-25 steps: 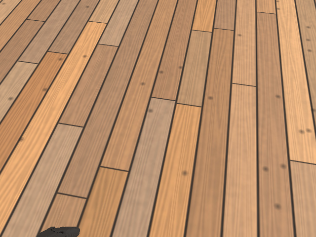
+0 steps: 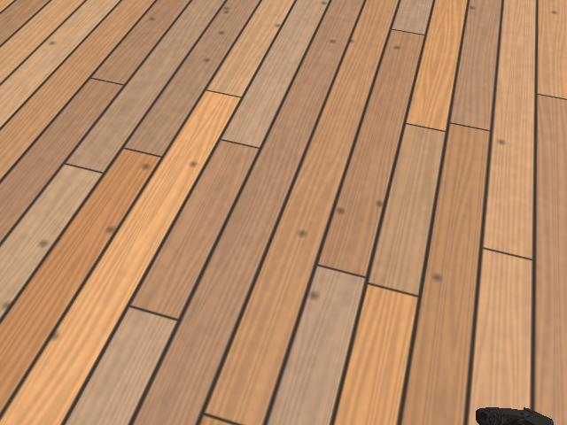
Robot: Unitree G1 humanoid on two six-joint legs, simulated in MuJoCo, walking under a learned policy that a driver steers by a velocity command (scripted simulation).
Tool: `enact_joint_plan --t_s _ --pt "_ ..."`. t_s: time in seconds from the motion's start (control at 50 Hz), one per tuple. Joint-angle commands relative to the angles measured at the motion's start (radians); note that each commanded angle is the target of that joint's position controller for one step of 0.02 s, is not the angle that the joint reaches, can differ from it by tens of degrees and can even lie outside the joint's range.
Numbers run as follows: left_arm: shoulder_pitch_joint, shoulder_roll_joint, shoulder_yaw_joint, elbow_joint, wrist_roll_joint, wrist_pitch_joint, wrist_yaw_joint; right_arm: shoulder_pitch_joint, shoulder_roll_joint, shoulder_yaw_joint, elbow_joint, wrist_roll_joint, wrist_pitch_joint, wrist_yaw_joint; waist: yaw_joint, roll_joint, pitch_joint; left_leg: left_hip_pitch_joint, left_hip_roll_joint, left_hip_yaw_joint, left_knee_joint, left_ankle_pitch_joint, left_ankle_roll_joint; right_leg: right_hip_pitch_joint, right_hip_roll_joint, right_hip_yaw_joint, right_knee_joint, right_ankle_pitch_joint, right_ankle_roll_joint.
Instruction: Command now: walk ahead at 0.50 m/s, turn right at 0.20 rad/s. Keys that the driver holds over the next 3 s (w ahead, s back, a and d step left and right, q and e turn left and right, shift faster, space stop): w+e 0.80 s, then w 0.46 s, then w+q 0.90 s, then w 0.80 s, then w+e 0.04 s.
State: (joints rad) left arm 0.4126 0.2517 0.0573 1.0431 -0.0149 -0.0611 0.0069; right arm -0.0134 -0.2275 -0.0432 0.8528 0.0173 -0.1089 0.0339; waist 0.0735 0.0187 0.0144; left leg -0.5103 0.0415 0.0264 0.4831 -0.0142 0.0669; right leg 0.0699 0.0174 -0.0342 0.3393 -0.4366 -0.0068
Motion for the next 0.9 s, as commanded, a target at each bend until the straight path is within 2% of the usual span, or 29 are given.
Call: enact_joint_plan --t_s 0.02,0.04,0.06,0.08,0.1,0.12,0.14,0.16,0.18,0.22,0.28,0.34,0.4,0.44,0.48,0.5,0.52,0.54,0.56,0.58,0.6,0.62,0.64,0.66,0.68,0.72,0.78,0.84,0.9 --pt "0.038 0.033 -0.010 -0.088 0.011 -0.016 -0.003 0.450 -0.321 -0.102 0.055 -0.030 -0.009 -0.020 -0.200 0.109 -0.361 0.882 0.305 -0.429 0.014 -0.126 0.193 -0.559 -0.036 -0.001 0.726 0.414 -0.038" --pt "0.060 0.020 -0.018 -0.074 -0.007 -0.039 -0.007 0.470 -0.267 -0.083 0.061 -0.024 -0.003 -0.019 -0.198 0.242 -0.467 0.963 0.407 -0.746 -0.140 -0.220 0.254 -0.724 0.037 0.125 0.931 -0.134 -0.029" --pt "-0.016 0.123 0.012 -0.088 -0.036 -0.049 -0.007 0.397 -0.195 -0.061 0.052 -0.015 -0.003 -0.021 -0.196 0.169 -0.319 0.847 0.369 -0.618 -0.162 -0.270 0.199 -0.814 -0.027 0.177 1.014 -0.101 -0.043" --pt "-0.085 0.133 0.016 -0.109 -0.041 -0.051 -0.003 0.315 -0.155 -0.049 0.033 -0.014 -0.003 -0.024 -0.172 0.118 -0.197 0.691 0.336 -0.458 -0.184 -0.234 0.156 -0.829 -0.083 0.142 1.003 -0.012 -0.051" --pt "-0.120 0.118 0.020 -0.114 -0.033 -0.046 0.004 0.244 -0.124 -0.040 0.029 -0.020 -0.007 -0.021 -0.139 0.058 -0.117 0.537 0.297 -0.353 -0.233 -0.195 0.132 -0.789 -0.121 0.130 0.941 0.067 -0.051" --pt "-0.112 0.108 0.030 -0.109 -0.024 -0.030 0.009 0.201 -0.091 -0.031 0.029 -0.026 -0.014 -0.018 -0.103 0.070 -0.070 0.436 0.257 -0.261 -0.274 -0.159 0.109 -0.734 -0.153 0.137 0.887 0.119 -0.053" --pt "-0.082 0.079 0.030 -0.103 -0.024 -0.012 0.008 0.181 -0.082 -0.029 0.035 -0.033 -0.015 -0.016 -0.076 0.090 -0.049 0.369 0.240 -0.201 -0.306 -0.144 0.102 -0.681 -0.164 0.139 0.866 0.150 -0.053" --pt "-0.069 0.050 0.028 -0.102 -0.025 0.002 0.007 0.182 -0.084 -0.032 0.042 -0.034 -0.018 -0.016 -0.065 0.085 -0.036 0.333 0.232 -0.155 -0.329 -0.112 0.106 -0.663 -0.170 0.135 0.853 0.165 -0.051" --pt "-0.076 0.041 0.029 -0.111 -0.024 0.013 0.007 0.187 -0.095 -0.036 0.049 -0.034 -0.020 -0.019 -0.057 0.076 -0.016 0.314 0.229 -0.109 -0.346 -0.071 0.111 -0.677 -0.172 0.134 0.838 0.189 -0.047" --pt "-0.121 0.048 0.036 -0.137 -0.017 0.023 0.009 0.200 -0.118 -0.044 0.059 -0.039 -0.022 -0.031 -0.053 0.052 0.009 0.320 0.227 -0.041 -0.362 -0.011 0.115 -0.741 -0.172 0.146 0.782 0.271 -0.036" --pt "-0.196 0.045 0.037 -0.172 -0.008 0.018 -0.004 0.226 -0.137 -0.049 0.067 -0.040 -0.016 -0.049 -0.065 0.038 0.027 0.360 0.213 0.048 -0.370 0.041 0.103 -0.784 -0.161 0.138 0.617 0.423 -0.024" --pt "-0.309 0.026 0.025 -0.213 -0.002 0.012 -0.026 0.259 -0.159 -0.055 0.068 -0.031 -0.008 -0.061 -0.102 0.021 0.056 0.395 0.209 0.122 -0.380 0.050 0.088 -0.764 -0.147 0.064 0.453 0.512 -0.026" --pt "-0.406 0.018 0.016 -0.263 -0.003 0.012 -0.046 0.324 -0.176 -0.063 0.084 -0.019 0.010 -0.066 -0.137 0.006 0.088 0.516 0.243 0.156 -0.344 0.094 0.084 -0.811 -0.137 0.024 0.362 0.478 -0.044" --pt "-0.438 0.024 0.016 -0.296 -0.006 0.014 -0.059 0.341 -0.188 -0.069 0.086 -0.010 0.026 -0.066 -0.137 0.017 0.092 0.591 0.266 0.175 -0.293 0.184 0.075 -0.819 -0.121 -0.006 0.329 0.401 -0.063" --pt "-0.417 0.052 0.028 -0.316 -0.009 0.016 -0.069 0.316 -0.215 -0.077 0.073 -0.002 0.039 -0.068 -0.100 0.049 0.054 0.623 0.271 0.205 -0.190 0.477 0.054 -0.722 -0.068 -0.062 0.314 0.302 -0.097" --pt "-0.368 0.077 0.040 -0.315 -0.011 0.018 -0.070 0.303 -0.232 -0.082 0.065 0.002 0.047 -0.071 -0.065 0.073 0.012 0.628 0.269 0.216 -0.097 0.650 0.043 -0.634 -0.029 -0.092 0.321 0.248 -0.117" --pt "-0.259 0.117 0.062 -0.296 -0.016 0.019 -0.069 0.287 -0.244 -0.084 0.058 0.004 0.055 -0.072 0.000 0.081 -0.049 0.608 0.253 0.228 0.062 0.755 0.027 -0.490 0.017 -0.112 0.299 0.229 -0.145" --pt "-0.094 0.180 0.097 -0.254 -0.018 0.020 -0.056 0.273 -0.239 -0.079 0.050 0.006 0.057 -0.072 0.086 0.055 -0.136 0.500 0.209 0.247 0.293 0.675 -0.012 -0.233 0.054 -0.093 0.219 0.299 -0.185" --pt "0.013 0.283 0.126 -0.229 -0.015 0.029 -0.032 0.295 -0.170 -0.057 0.022 -0.029 0.045 -0.069 0.086 -0.131 -0.218 0.204 0.143 0.241 0.627 0.108 -0.060 0.058 -0.139 0.218 0.212 0.335 -0.250" --pt "-0.038 0.338 0.124 -0.264 -0.010 0.016 -0.035 0.346 -0.069 -0.025 -0.036 -0.026 0.004 -0.056 -0.021 -0.281 -0.342 -0.168 -0.089 0.042 0.941 -0.584 -0.109 0.309 -0.350 0.838 0.021 0.159 -0.458" --pt "0.000 0.255 0.097 -0.266 0.001 0.007 -0.042 0.221 -0.152 -0.039 -0.060 0.020 -0.040 -0.039 0.051 -0.148 -0.347 -0.290 -0.048 -0.123 0.984 -0.548 -0.079 0.322 -0.354 0.843 -0.067 0.144 -0.418" --pt "-0.034 0.200 0.084 -0.262 0.002 -0.004 -0.039 0.170 -0.156 -0.039 -0.078 0.040 -0.057 -0.032 0.037 -0.121 -0.221 -0.347 -0.002 -0.111 0.938 -0.466 -0.051 0.228 -0.322 0.680 -0.054 0.203 -0.374" --pt "-0.113 0.160 0.071 -0.277 -0.004 -0.012 -0.040 0.173 -0.153 -0.040 -0.061 0.020 -0.060 -0.039 -0.016 -0.020 -0.135 -0.293 0.049 -0.111 0.838 -0.387 -0.044 0.059 -0.271 0.545 -0.050 0.304 -0.332" --pt "-0.182 0.125 0.061 -0.296 -0.001 -0.015 -0.037 0.178 -0.171 -0.052 -0.052 -0.007 -0.051 -0.046 -0.054 -0.015 -0.101 -0.207 0.080 -0.111 0.747 -0.346 -0.051 -0.076 -0.233 0.455 -0.058 0.396 -0.305" --pt "-0.214 0.108 0.053 -0.313 0.006 -0.015 -0.032 0.200 -0.176 -0.059 -0.049 -0.013 -0.035 -0.045 -0.084 -0.022 -0.086 -0.142 0.096 -0.114 0.708 -0.319 -0.058 -0.159 -0.208 0.412 -0.082 0.442 -0.298" --pt "-0.203 0.136 0.057 -0.317 0.004 -0.019 -0.021 0.198 -0.152 -0.057 -0.065 -0.024 -0.010 -0.046 -0.101 -0.026 -0.069 -0.105 0.094 -0.096 0.617 -0.292 -0.089 -0.243 -0.192 0.373 -0.108 0.526 -0.305" --pt "-0.153 0.177 0.068 -0.313 -0.002 -0.018 0.001 0.092 -0.124 -0.046 -0.107 -0.035 0.001 -0.051 -0.074 -0.040 -0.032 -0.125 0.064 -0.073 0.409 -0.130 -0.127 -0.294 -0.149 0.302 -0.121 0.558 -0.282" --pt "-0.118 0.164 0.064 -0.306 -0.006 -0.009 0.009 0.004 -0.094 -0.031 -0.129 -0.027 -0.005 -0.037 -0.030 -0.087 -0.021 -0.055 0.017 -0.053 0.164 0.080 -0.124 -0.316 -0.099 0.238 -0.107 0.476 -0.229" --pt "-0.057 0.151 0.058 -0.277 -0.005 -0.010 0.006 -0.061 -0.101 -0.025 -0.151 -0.014 -0.015 -0.020 0.011 -0.107 -0.007 -0.020 0.000 -0.051 0.069 0.165 -0.105 -0.277 -0.132 0.269 -0.093 0.401 -0.215"
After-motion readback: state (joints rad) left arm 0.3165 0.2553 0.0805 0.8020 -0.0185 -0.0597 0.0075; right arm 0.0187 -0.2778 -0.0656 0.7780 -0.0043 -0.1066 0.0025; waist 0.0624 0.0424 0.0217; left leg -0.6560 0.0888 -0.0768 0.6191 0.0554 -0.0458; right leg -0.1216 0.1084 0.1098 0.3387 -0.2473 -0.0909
